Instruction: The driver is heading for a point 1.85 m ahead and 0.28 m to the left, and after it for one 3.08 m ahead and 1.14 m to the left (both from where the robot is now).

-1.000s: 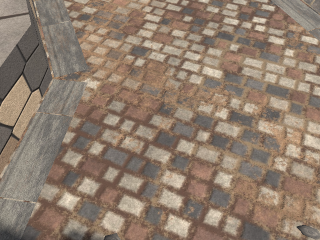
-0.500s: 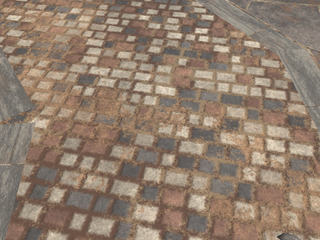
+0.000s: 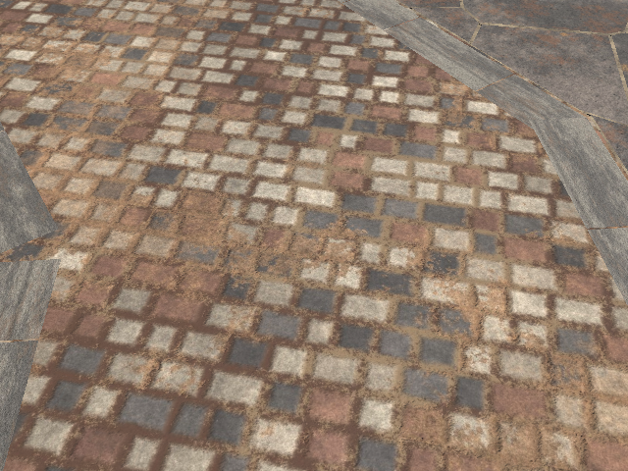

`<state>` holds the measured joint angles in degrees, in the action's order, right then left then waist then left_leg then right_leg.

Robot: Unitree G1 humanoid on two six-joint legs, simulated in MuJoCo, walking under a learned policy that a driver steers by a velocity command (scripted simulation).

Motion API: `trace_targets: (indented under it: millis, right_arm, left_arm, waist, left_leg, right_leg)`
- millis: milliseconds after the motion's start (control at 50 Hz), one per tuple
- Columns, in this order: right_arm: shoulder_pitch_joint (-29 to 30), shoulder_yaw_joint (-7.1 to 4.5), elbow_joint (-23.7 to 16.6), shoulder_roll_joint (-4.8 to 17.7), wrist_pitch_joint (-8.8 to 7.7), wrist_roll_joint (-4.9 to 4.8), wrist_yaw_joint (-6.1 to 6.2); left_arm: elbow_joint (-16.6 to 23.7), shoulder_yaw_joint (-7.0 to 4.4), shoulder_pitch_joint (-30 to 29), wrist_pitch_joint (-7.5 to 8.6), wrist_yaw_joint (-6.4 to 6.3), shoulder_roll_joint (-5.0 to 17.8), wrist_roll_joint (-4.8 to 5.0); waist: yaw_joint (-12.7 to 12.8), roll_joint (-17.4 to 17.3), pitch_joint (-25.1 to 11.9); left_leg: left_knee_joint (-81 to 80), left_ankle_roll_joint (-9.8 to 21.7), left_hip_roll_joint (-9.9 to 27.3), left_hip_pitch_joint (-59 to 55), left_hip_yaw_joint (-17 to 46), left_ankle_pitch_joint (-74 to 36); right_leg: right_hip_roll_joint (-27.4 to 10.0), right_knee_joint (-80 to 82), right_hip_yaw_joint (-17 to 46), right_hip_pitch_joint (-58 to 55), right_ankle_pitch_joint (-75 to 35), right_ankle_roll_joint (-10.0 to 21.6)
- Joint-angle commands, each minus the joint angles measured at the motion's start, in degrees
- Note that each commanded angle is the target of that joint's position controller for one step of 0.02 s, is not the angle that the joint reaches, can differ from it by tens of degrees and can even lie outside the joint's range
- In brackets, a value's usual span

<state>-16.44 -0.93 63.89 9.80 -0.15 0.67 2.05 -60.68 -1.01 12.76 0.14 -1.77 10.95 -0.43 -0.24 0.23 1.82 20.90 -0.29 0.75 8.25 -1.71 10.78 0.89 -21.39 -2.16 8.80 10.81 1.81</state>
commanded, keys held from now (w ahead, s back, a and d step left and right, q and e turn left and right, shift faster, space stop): no key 0.34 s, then w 0.66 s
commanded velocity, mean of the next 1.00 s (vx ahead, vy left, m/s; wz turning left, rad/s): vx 0.22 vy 0.00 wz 0.00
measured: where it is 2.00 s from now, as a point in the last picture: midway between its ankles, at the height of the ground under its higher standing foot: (352, 383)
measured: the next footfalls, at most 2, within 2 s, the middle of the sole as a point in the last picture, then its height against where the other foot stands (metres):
right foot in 0.88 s outside the picture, level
left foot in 1.34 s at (319, 456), level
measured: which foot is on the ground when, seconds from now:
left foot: down 0.00-0.90, up 0.92-1.00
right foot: down 0.00-0.70, up 0.72-0.86, down 0.88-1.00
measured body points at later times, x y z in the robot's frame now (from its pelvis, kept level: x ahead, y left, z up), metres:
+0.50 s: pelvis +0.01 +0.01 +0.00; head +0.00 +0.01 +0.45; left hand -0.01 +0.23 -0.16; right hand -0.02 -0.22 -0.16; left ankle +0.00 +0.12 -0.74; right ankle +0.01 -0.10 -0.74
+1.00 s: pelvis +0.19 -0.04 -0.01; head +0.21 -0.06 +0.44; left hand +0.25 +0.22 -0.14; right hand +0.17 -0.28 -0.17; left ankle +0.08 +0.09 -0.66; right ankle +0.16 -0.10 -0.75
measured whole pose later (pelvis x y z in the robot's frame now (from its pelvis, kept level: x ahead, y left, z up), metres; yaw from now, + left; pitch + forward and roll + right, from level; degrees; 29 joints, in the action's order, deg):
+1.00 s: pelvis +0.19 -0.04 -0.01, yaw +1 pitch +1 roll +1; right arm -21.7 -3.6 61.9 11.9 -3.8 1.5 -0.2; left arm -55.3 -3.7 15.9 5.3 0.4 12.1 -1.4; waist -0.4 -1.6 0.5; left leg 62.2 4.0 0.4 19.2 0.5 20.0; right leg 3.1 -27.3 -3.4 10.6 17.6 4.7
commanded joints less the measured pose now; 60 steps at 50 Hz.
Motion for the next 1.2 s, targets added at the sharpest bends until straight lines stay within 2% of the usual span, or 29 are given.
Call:
trace_targets:
  millis: [20,340,360,400,440,480,540,620,680,700,720,740,780,800,820,840,860,880,900,920,940,960,980,1020,1060,1120,1160,1200]
  right_arm:
    - [-2.4,-0.58,-0.3,4.6,-0.30,0.02,0.23]
    - [-3.9,0.21,2.2,2.7,-0.25,-0.11,0.32]
    - [-4.6,0.27,2.4,2.5,-0.21,-0.07,0.31]
    - [-5.0,-0.43,1.9,4.0,0.23,0.05,0.23]
    - [-4.7,-0.73,0.7,4.0,0.69,0.41,-0.10]
    - [-4.9,-0.69,-0.2,3.0,0.35,0.46,-0.35]
    - [-5.0,-1.23,-1.5,3.7,-0.76,0.29,-0.80]
    - [-5.4,-1.72,-2.9,4.1,-2.07,0.00,-1.08]
    - [-9.5,-2.39,-2.4,5.4,-3.20,-0.09,-1.06]
    - [-13.1,-2.88,-1.4,6.7,-3.53,-0.12,-0.97]
    - [-16.9,-3.67,0.0,8.9,-3.70,-0.05,-0.80]
    - [-18.6,-4.07,0.8,9.6,-3.81,0.19,-0.66]
    - [-20.2,-4.19,1.1,9.1,-4.15,1.27,-0.62]
    - [-19.6,-4.30,0.9,9.2,-4.12,1.59,-0.50]
    - [-17.1,-4.32,0.2,9.3,-4.08,1.48,-0.41]
    - [-12.2,-4.29,-1.1,9.2,-4.00,0.95,-0.46]
    - [-4.5,-4.08,-3.2,8.9,-3.97,-0.16,-0.70]
    - [-1.4,-3.76,-4.3,8.2,-4.53,-0.69,-1.14]
    - [0.3,-2.85,-6.7,6.2,-5.17,-0.72,-1.66]
    - [-2.9,-3.00,-7.2,5.4,-5.44,0.14,-2.01]
    - [-1.6,-3.12,-7.0,5.6,-4.90,1.02,-2.02]
    - [-0.1,-2.73,-7.0,4.4,-5.04,1.06,-2.45]
    - [-0.2,-2.69,-6.8,3.8,-4.98,0.86,-2.66]
    - [-1.8,-2.88,-6.5,3.8,-3.78,1.52,-3.18]
    - [-0.3,-3.07,-7.4,4.0,-2.87,1.37,-3.55]
    - [8.6,-2.44,-11.1,3.4,-2.47,1.25,-4.05]
    - [14.7,-1.59,-13.3,2.5,-2.62,0.86,-4.29]
    - [18.9,-0.95,-14.8,2.1,-2.63,0.37,-4.20]
  left_arm:
    - [0.3,-0.57,1.7,0.38,-0.20,4.4,-0.02]
    - [-3.9,0.49,6.6,0.34,-0.48,2.6,-0.12]
    - [-4.1,0.52,7.2,0.28,-0.47,2.5,-0.16]
    - [-3.7,-0.26,7.6,-0.21,-0.40,4.1,-0.26]
    - [-2.6,-0.58,7.6,-0.71,-0.05,3.9,-0.58]
    - [-1.9,-0.61,8.1,-0.38,0.18,2.9,-0.62]
    - [-0.7,-1.19,8.3,0.72,0.63,3.6,-0.55]
    - [0.8,-1.64,7.8,2.03,0.96,3.6,-0.24]
    - [2.6,-1.72,5.5,3.43,1.28,3.2,-0.37]
    - [3.9,-1.65,3.1,4.05,1.53,2.6,-0.61]
    - [5.4,-1.54,1.0,4.75,1.85,1.9,-1.23]
    - [6.8,-1.72,-0.8,5.48,2.01,2.7,-1.89]
    - [8.5,-2.24,-4.4,6.42,2.51,3.6,-1.19]
    - [9.2,-2.41,-4.9,6.60,2.89,3.6,-0.64]
    - [9.7,-2.49,-4.6,6.63,3.23,3.5,-0.17]
    - [9.5,-2.47,-2.1,6.54,3.54,3.0,0.21]
    - [7.1,-2.53,6.0,6.39,3.70,1.9,0.46]
    - [3.1,-4.20,16.6,5.98,3.26,5.0,0.10]
    - [1.9,-6.30,26.9,5.64,2.08,12.8,-1.16]
    - [0.6,-6.10,28.2,4.83,1.92,14.3,-1.24]
    - [2.2,-5.03,19.7,4.07,1.64,10.7,-1.30]
    - [4.4,-4.21,13.3,4.34,1.83,7.8,-1.13]
    - [5.2,-3.62,10.0,4.77,2.01,6.8,-1.04]
    - [4.3,-2.38,10.2,5.56,1.83,4.4,-0.63]
    - [2.4,-1.97,14.1,6.03,1.58,4.6,-0.29]
    - [1.5,-1.54,15.8,6.16,1.37,5.3,-0.18]
    - [1.4,-1.02,15.5,6.18,1.22,4.5,-0.16]
    - [0.7,-0.85,16.7,6.37,0.92,5.0,-0.14]
  waist:
    - [0.2,-0.7,1.3]
    - [0.4,-0.6,2.7]
    - [0.4,-0.5,1.5]
    - [0.3,-0.3,2.5]
    - [0.4,-0.4,6.9]
    - [0.4,-0.5,7.8]
    - [0.5,-0.5,4.5]
    - [0.2,-0.5,5.9]
    - [-1.6,-3.2,6.5]
    - [-3.1,-5.9,6.7]
    - [-4.1,-10.3,7.1]
    - [-4.3,-11.4,8.7]
    - [-5.5,-8.4,8.0]
    - [-5.2,-7.9,7.2]
    - [-3.8,-7.6,6.5]
    - [-0.7,-7.2,5.6]
    - [5.4,-6.0,3.6]
    - [10.3,-0.9,-0.7]
    - [14.8,13.6,-5.8]
    - [11.1,17.5,-5.9]
    - [6.3,7.3,0.9]
    - [4.3,1.1,4.5]
    - [2.3,-0.4,4.7]
    - [0.3,2.6,3.1]
    - [-0.1,4.4,2.2]
    - [0.5,4.2,4.2]
    - [1.2,4.0,5.9]
    - [2.1,4.7,6.3]
  left_leg:
    - [-3.9,1.5,4.8,1.1,5.3,-2.7]
    - [-3.8,1.9,4.4,2.7,5.6,-0.6]
    - [-4.1,2.0,3.9,2.4,5.3,3.6]
    - [-2.1,3.3,1.7,4.7,4.5,18.3]
    - [-1.4,4.9,1.6,9.6,5.9,29.3]
    - [-0.6,5.8,2.3,10.7,8.0,28.0]
    - [-0.3,6.6,2.8,9.4,10.4,24.8]
    - [-0.3,7.8,2.9,8.4,12.7,24.7]
    - [-2.9,10.5,5.2,1.9,17.9,24.7]
    - [-5.5,12.2,7.7,-3.8,22.3,24.8]
    - [-7.7,14.7,12.2,-10.0,28.6,21.2]
    - [-6.4,16.6,16.0,-13.2,31.8,11.4]
    - [-4.4,17.4,18.0,-17.8,31.3,-2.9]
    - [-4.1,16.8,18.0,-18.3,29.7,-5.8]
    - [-4.0,15.5,17.3,-16.1,27.1,-6.7]
    - [-3.8,13.3,15.2,-9.9,22.9,-6.3]
    - [-0.9,9.9,10.6,2.7,15.5,-9.2]
    - [9.0,7.0,5.3,15.0,9.4,-14.2]
    - [29.7,3.6,-2.0,25.2,0.4,-2.3]
    - [42.1,3.9,-5.9,31.9,2.7,18.8]
    - [48.7,5.2,-0.4,35.2,4.8,15.4]
    - [48.7,5.5,1.9,34.9,4.8,9.3]
    - [46.6,5.3,3.2,32.8,4.2,5.9]
    - [43.5,4.1,3.8,30.2,2.2,3.6]
    - [42.7,3.6,2.5,31.5,-0.2,2.9]
    - [35.2,2.8,1.5,32.3,-3.3,-1.7]
    - [25.0,2.8,0.4,28.7,-5.2,-5.9]
    - [16.6,3.6,-1.3,23.7,-7.1,-8.9]
  right_leg:
    - [-6.1,4.9,6.5,1.7,-1.1,0.9]
    - [-5.9,4.6,6.2,3.1,0.3,0.4]
    - [-5.4,4.9,6.1,2.8,4.6,0.4]
    - [-3.5,3.2,5.5,5.1,19.4,1.7]
    - [-3.5,2.5,6.9,9.4,30.2,3.3]
    - [-4.4,1.4,9.0,9.8,29.1,4.2]
    - [-5.1,1.1,11.5,7.8,26.0,5.0]
    - [-4.7,0.3,12.9,8.4,25.1,5.8]
    - [-2.4,-5.1,10.1,13.3,20.5,5.9]
    - [-0.4,-10.0,6.6,18.5,17.4,5.2]
    - [1.1,-16.0,1.8,24.8,14.0,4.5]
    - [0.1,-18.0,-0.6,29.8,13.5,4.3]
    - [-1.1,-21.8,0.3,35.2,17.4,3.6]
    - [-1.7,-22.2,0.8,35.5,17.4,3.3]
    - [-2.2,-19.9,1.0,32.5,15.3,3.1]
    - [-1.8,-14.4,0.5,23.9,10.7,3.0]
    - [1.0,-6.2,-1.9,4.7,3.1,3.3]
    - [2.0,-5.4,0.4,-15.5,0.5,4.0]
    - [-13.3,5.7,22.3,-25.2,18.2,7.0]
    - [-22.5,11.8,43.1,-24.7,12.7,11.1]
    - [-22.1,9.0,37.4,-19.0,11.6,11.7]
    - [-19.7,8.6,30.1,-13.3,3.6,10.9]
    - [-16.7,9.3,23.6,-10.4,-2.7,9.4]
    - [-12.6,9.4,14.9,-10.0,-16.6,7.3]
    - [-11.2,8.2,10.6,-11.9,-30.3,6.7]
    - [-9.8,10.5,7.1,-9.4,-35.8,6.5]
    - [-8.3,11.7,4.8,-6.5,-37.0,6.0]
    - [-8.9,12.8,4.2,-6.1,-40.9,5.7]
